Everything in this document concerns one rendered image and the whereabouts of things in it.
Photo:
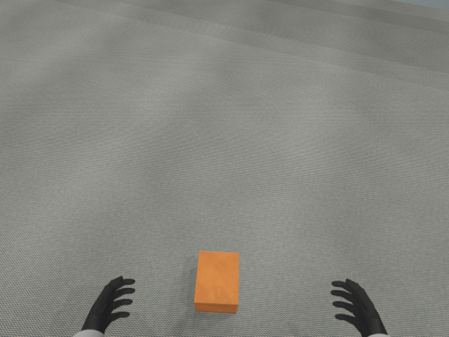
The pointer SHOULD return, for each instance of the carton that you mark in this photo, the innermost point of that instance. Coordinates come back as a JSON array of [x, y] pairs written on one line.
[[217, 282]]

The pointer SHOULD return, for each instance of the robot left hand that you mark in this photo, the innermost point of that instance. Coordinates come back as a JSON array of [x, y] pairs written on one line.
[[100, 315]]

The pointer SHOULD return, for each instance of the robot right hand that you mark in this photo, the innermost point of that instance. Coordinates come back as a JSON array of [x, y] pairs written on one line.
[[367, 319]]

